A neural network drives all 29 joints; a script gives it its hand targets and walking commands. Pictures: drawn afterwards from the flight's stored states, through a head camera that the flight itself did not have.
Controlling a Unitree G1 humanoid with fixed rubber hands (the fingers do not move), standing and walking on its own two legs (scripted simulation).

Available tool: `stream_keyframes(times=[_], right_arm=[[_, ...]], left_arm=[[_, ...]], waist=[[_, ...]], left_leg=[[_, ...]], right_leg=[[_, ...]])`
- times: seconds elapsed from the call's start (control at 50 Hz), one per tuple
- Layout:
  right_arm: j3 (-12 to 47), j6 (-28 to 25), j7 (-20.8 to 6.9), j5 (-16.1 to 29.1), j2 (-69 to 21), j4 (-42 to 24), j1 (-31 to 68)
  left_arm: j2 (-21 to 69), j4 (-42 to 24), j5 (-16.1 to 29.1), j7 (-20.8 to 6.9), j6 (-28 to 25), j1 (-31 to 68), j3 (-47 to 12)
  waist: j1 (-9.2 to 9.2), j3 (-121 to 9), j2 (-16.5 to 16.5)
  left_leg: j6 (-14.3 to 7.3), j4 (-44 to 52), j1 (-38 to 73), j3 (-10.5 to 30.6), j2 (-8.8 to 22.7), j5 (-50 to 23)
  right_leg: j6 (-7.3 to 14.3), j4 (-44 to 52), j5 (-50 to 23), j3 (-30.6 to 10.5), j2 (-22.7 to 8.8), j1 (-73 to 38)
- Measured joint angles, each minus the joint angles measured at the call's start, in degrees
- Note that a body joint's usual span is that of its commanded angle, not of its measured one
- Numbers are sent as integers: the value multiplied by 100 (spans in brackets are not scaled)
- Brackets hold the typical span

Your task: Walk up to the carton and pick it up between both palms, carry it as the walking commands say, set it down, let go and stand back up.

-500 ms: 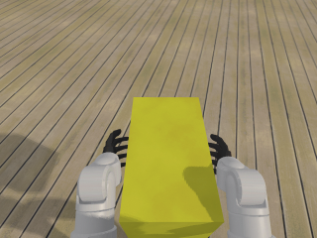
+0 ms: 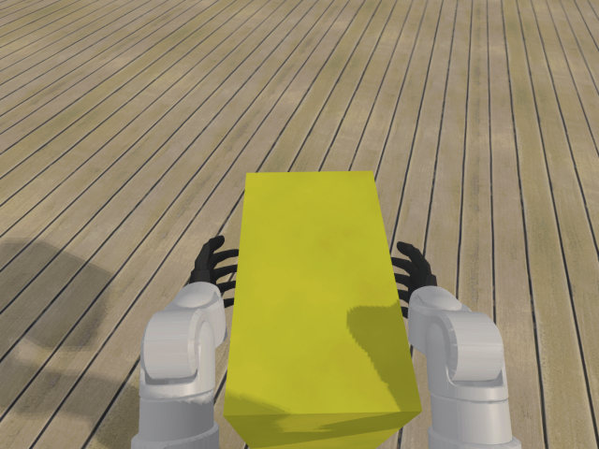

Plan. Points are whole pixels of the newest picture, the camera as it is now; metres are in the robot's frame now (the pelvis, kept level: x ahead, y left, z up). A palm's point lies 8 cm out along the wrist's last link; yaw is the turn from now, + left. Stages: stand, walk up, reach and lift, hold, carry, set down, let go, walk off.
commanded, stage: carry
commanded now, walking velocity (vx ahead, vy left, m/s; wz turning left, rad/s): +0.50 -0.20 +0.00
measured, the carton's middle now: (311, 318) +0.30 +0.01 +0.00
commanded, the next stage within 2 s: none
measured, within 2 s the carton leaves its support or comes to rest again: neither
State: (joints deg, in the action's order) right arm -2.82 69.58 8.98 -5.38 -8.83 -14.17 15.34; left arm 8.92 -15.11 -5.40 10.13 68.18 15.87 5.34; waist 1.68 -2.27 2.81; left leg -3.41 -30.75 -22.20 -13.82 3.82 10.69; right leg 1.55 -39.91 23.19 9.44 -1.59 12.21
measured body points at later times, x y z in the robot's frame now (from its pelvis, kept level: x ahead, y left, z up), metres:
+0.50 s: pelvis +0.29 -0.09 +0.01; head +0.33 -0.09 +0.46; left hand +0.59 +0.05 +0.08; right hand +0.60 -0.21 +0.07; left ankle +0.30 +0.01 -0.70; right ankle +0.27 -0.18 -0.73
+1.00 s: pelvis +0.47 -0.12 +0.02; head +0.50 -0.14 +0.47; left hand +0.78 -0.01 +0.10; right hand +0.76 -0.27 +0.09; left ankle +0.39 -0.01 -0.70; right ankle +0.44 -0.19 -0.73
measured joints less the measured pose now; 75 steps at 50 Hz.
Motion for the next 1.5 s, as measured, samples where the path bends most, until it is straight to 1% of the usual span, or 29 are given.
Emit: stream_keyframes(times=[0.04, 0.08, 0.12, 0.2, 0.28, 0.3, 0.32, 0.36, 0.38, 0.42, 0.48, 0.52, 0.56, 0.6, 0.64, 0.7, 0.8, 0.88, 0.94, 0.96, 1.0, 1.06, 1.1, 1.16, 1.22, 1.24, 1.32, 1.4, 1.5], right_arm=[[19, 2, -12, -34, 1, 186, -8], [17, 17, -18, -45, 14, 244, -77], [2, 39, -14, -33, 25, 183, -119], [-21, 69, 10, 0, 19, -142, -85], [-78, 82, 7, 7, 20, -333, -60], [-139, 75, -3, 7, 32, -307, -46], [-204, 78, -4, 11, 29, -256, -44], [-280, 83, 6, 32, 27, -140, -93], [-276, 86, 24, 48, 35, -92, -118], [-246, 93, 52, 66, 35, -43, -116], [-198, 91, 96, 91, 15, -115, -38], [-174, 81, 110, 99, 5, -210, 0], [-155, 83, 114, 90, -6, -256, 32], [-118, 25, 72, 54, -12, -102, 47], [-97, 10, 33, 16, -17, 101, 67], [-98, 15, 21, -10, -20, 290, 87], [-106, 21, 27, -1, 4, 204, -8], [-30, 79, 74, 10, 18, 9, -69], [39, 70, 96, -7, -10, -91, 29], [46, 72, 100, -13, -15, -143, 45], [10, 74, 98, -9, -10, -257, 39], [-102, 73, 93, 10, 6, -198, -1], [-138, 83, 93, 8, 8, -104, -8], [-144, 91, 103, 19, 6, -50, -3], [-111, 93, 110, 31, 6, -59, -10], [-88, 85, 109, 31, 6, -33, -21], [-40, 70, 74, -8, -3, 268, 11], [-43, 61, 64, -26, -2, 392, 18], [-55, 53, 60, -23, 10, 268, -31]], left_arm=[[-9, 147, -6, -8, 9, -36, 26], [-14, 262, -13, -5, 27, -45, -11], [-10, 272, -12, 1, 36, -31, -49], [8, 7, 4, 16, 36, 27, -84], [34, -96, 1, 4, 30, 116, -102], [46, 31, -22, -12, -29, 158, -124], [59, 174, -40, -21, -70, 201, -131], [75, 398, -54, -21, -78, 243, -137], [74, 461, -63, -21, -73, 232, -147], [60, 468, -68, -25, -64, 187, -142], [47, 278, -43, -33, -68, 152, -92], [46, 129, -23, -32, -69, 148, -72], [43, 45, -10, -34, -68, 142, -52], [33, 73, -5, -27, -60, 120, 0], [21, 173, -22, -24, -34, 80, 38], [18, 318, -29, -25, -14, 75, 81], [28, 354, -27, -27, -10, 90, 21], [3, 213, -26, -52, -15, -1, -58], [-8, -18, 0, -68, -30, -24, 11], [-6, -74, 15, -71, -37, -18, 23], [16, -123, 24, -67, -38, 37, 9], [39, 129, -38, -97, -78, 118, -46], [46, 273, -58, -102, -75, 147, -41], [42, 316, -72, -103, -67, 136, -40], [29, 253, -83, -105, -50, 88, -55], [20, 243, -84, -106, -43, 61, -53], [0, 379, -87, -103, -6, -7, 21], [3, 478, -82, -99, 2, -3, 54], [6, 441, -78, -90, -8, 16, -4]], waist=[[-64, -44, -38], [-128, -74, -108], [-172, -50, -198], [-217, 78, -292], [-271, 11, -284], [-251, -24, -421], [-233, -43, -493], [-240, -45, -477], [-240, -34, -445], [-217, 1, -382], [-138, 91, -336], [-84, 135, -329], [-56, 133, -360], [-31, 57, -116], [-25, -68, 20], [-45, -214, -22], [-139, -188, -171], [-251, -120, -219], [-317, -46, -312], [-317, -11, -313], [-332, -11, -254], [-302, -183, -385], [-281, -215, -364], [-243, -167, -284], [-201, -127, -276], [-180, -154, -235], [-149, -339, -64], [-112, -370, -121], [-142, -358, -151]], left_leg=[[51, 124, 285, -12, 47, 334], [232, 454, 607, 23, 113, 346], [326, 757, 909, 50, 216, 365], [578, 1025, 1425, 55, 433, 590], [862, 347, 1670, 220, 626, 1322], [774, -259, 1471, 370, 794, 1504], [686, -1041, 1139, 628, 790, 1646], [541, -2398, 418, 912, 531, 1889], [495, -2665, 145, 897, 406, 1896], [434, -2427, -216, 752, 217, 1757], [359, -1298, -430, 575, 11, 1289], [318, -456, -384, 469, -71, 668], [234, 397, -122, 298, -65, -346], [26, 306, 66, 151, -126, -168], [15, 216, 219, 85, -167, 180], [116, 114, 333, 51, -125, 381], [201, -164, 310, 19, -65, 57], [192, 535, 809, -54, -151, -200], [151, 648, 898, -73, -91, -345], [167, 534, 885, -74, -71, -365], [229, -23, 789, 28, -70, -132], [255, -831, 431, 512, -43, 1000], [250, -969, 211, 639, -105, 1237], [213, -679, -3, 630, -191, 980], [179, 103, 73, 535, -177, -25], [191, 158, 145, 498, -164, -87], [235, -207, 122, 427, -198, 511], [213, -503, 39, 416, -149, 444], [191, -30, 364, 389, -177, 472]], right_leg=[[-46, -1363, -114, -379, 72, 624], [-91, -1734, -401, -494, 10, 1099], [-123, -1257, -643, -498, -90, 1402], [-118, 435, -1078, -333, -172, 1613], [51, 1590, -1821, 128, -192, 1258], [96, 1339, -1786, 242, -122, 1278], [126, 1135, -1593, 308, -88, 1281], [146, 1149, -1302, 375, -111, 1107], [104, 1283, -1258, 391, -131, 966], [70, 1578, -1247, 399, -143, 694], [92, 1817, -1139, 370, -92, 355], [71, 1766, -945, 340, -27, 170], [30, 1483, -604, 313, 61, 11], [-54, 1077, -291, 194, -61, -34], [-177, 899, -204, 80, -125, -111], [-210, 1100, -87, 36, -81, -354], [-161, 1222, -497, 47, -81, -504], [-149, 467, -1070, 27, -186, -198], [-222, 525, -108, -116, -51, 262], [-215, 1083, -345, -127, -18, 306], [-146, 1962, -1767, -46, -68, 216], [161, 1741, -874, 44, 65, 110], [247, 1706, -636, 31, 88, 46], [239, 1640, -517, -8, 86, -56], [217, 1329, -217, -40, 152, -125], [205, 1143, -64, -73, 150, -109], [98, 675, 187, -142, 43, -5], [98, 756, 81, -144, 63, -103], [53, 304, -237, -129, 24, 83]])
